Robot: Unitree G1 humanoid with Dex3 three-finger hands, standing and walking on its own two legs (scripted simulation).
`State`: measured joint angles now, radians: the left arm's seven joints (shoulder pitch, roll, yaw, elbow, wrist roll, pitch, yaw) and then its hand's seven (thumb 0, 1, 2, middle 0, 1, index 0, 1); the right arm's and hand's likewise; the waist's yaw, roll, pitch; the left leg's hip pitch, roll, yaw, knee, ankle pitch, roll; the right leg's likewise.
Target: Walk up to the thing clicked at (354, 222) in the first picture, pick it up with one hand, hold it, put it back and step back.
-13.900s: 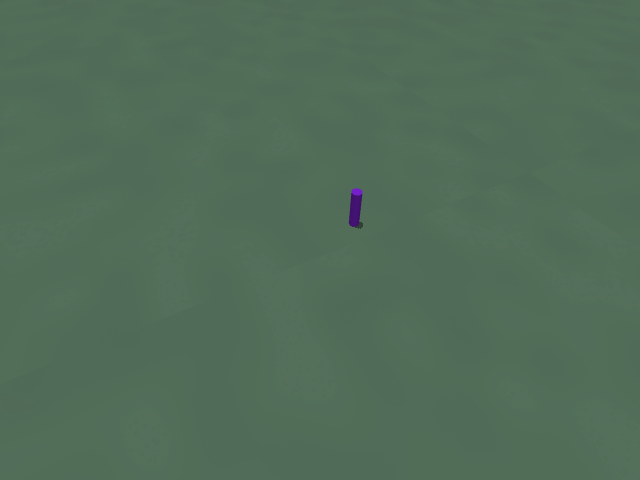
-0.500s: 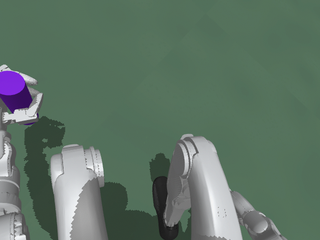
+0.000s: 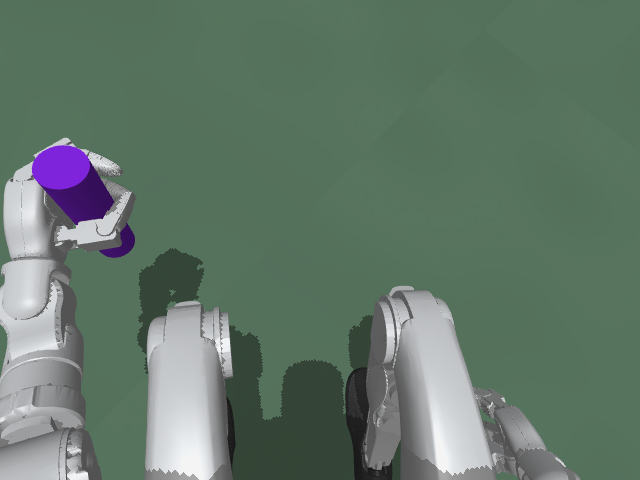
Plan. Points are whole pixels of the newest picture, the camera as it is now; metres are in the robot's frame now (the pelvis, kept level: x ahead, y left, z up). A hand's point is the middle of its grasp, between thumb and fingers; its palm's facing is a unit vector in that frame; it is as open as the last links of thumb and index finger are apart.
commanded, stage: settle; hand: left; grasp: from the side
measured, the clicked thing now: (94, 211) +0.43 +0.26 -0.05
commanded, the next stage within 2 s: lift in 0.62 s
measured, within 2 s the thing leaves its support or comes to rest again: neither
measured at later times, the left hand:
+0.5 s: hand (88, 191) +0.42 +0.24 +0.01, palm faces +0.11 -0.99 -0.04, open 6.2 cm
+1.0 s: hand (84, 177) +0.42 +0.23 +0.04, palm faces +0.10 -0.99 -0.03, open 6.2 cm
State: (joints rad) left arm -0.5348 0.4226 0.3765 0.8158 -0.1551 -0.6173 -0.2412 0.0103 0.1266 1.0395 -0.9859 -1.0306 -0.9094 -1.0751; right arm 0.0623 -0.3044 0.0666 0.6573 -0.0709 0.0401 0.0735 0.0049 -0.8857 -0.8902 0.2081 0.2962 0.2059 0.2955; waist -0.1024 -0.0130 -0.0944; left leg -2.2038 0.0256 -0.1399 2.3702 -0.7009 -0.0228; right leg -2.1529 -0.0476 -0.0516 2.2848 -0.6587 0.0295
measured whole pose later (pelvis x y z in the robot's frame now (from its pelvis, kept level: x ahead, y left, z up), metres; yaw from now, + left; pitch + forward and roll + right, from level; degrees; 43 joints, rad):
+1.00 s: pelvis +0.00 +0.00 +0.05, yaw +2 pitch +32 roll -4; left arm -0.55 0.36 0.38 0.81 -0.16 -0.58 -0.27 0.01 0.11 1.07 -1.00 -1.03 -0.92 -1.07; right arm 0.12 -0.28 0.02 0.67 -0.05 0.00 0.04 0.01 -0.90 -0.89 0.21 0.30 0.21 0.29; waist -0.10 0.00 -0.16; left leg -2.07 0.03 -0.09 2.19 -0.69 -0.02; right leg -2.04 -0.06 -0.02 2.14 -0.66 0.03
